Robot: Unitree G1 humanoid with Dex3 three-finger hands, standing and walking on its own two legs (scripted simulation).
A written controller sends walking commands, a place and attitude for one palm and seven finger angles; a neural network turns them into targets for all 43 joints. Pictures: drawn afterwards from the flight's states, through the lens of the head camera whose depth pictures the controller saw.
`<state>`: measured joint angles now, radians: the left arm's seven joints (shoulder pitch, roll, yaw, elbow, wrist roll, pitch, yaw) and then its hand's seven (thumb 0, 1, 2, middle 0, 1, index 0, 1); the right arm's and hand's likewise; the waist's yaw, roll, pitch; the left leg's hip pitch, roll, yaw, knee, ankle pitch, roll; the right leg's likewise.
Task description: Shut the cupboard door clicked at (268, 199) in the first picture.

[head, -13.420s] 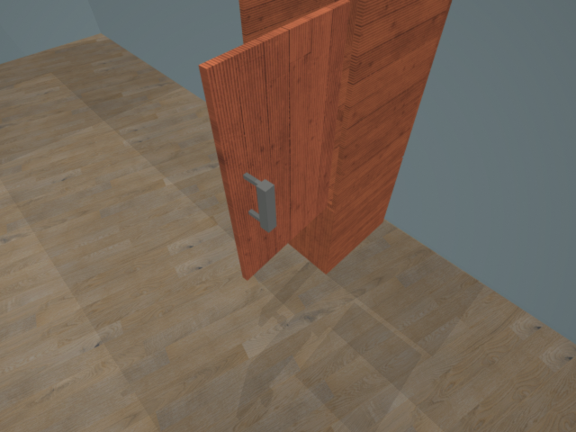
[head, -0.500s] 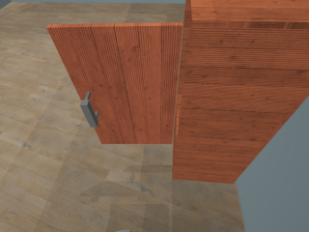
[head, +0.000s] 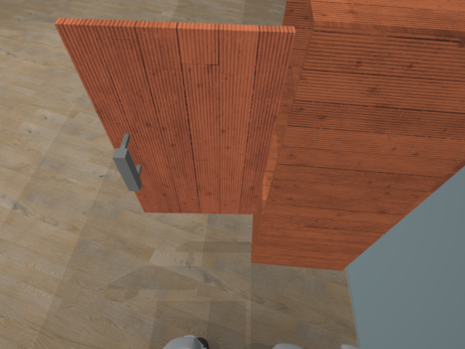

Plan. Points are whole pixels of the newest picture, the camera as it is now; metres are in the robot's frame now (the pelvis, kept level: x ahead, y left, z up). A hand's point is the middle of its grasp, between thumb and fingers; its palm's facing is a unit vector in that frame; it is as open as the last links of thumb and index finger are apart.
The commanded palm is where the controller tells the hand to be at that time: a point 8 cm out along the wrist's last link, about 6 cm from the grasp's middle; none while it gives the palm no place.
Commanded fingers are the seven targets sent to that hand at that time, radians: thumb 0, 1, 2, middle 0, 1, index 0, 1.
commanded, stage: come to a stop and stand still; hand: left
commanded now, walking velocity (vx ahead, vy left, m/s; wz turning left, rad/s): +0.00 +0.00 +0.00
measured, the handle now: (130, 163) +0.47 +0.27 -0.04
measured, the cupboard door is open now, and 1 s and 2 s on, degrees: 94 94 94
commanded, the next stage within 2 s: look again from close up in 0.58 s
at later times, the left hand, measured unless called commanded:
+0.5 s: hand out of the picture +0.00 +0.16 -0.18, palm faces +0.01 -0.97 -0.23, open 7.4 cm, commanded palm none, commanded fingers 0.00 0.90 0.90 -0.20 -0.30 -0.20 -0.30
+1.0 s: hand out of the picture -0.03 +0.18 -0.17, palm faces +0.02 -0.97 -0.25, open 7.4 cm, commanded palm none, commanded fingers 0.00 0.90 0.90 -0.20 -0.30 -0.20 -0.30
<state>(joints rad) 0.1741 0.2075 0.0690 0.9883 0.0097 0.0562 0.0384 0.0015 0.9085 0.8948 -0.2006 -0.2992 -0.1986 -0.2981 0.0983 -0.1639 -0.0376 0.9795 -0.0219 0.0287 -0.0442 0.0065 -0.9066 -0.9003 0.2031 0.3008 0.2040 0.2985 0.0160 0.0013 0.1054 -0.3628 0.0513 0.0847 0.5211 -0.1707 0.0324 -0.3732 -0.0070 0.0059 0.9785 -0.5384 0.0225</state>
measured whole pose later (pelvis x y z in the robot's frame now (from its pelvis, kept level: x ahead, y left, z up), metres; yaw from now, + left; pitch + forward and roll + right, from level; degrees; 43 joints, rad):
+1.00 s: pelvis -0.01 -0.02 +0.00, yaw +1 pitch -1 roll +0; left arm 0.34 0.23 0.00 1.06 0.02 -0.01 0.02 0.00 0.91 0.89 -0.20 -0.30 -0.20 -0.30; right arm 0.20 -0.24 -0.02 1.03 -0.01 -0.01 -0.01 0.01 -0.91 -0.90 0.20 0.30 0.20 0.30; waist 0.02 0.00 0.03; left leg -0.32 0.00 0.00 0.48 -0.15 0.00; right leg -0.15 -0.02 0.05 0.50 -0.34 0.03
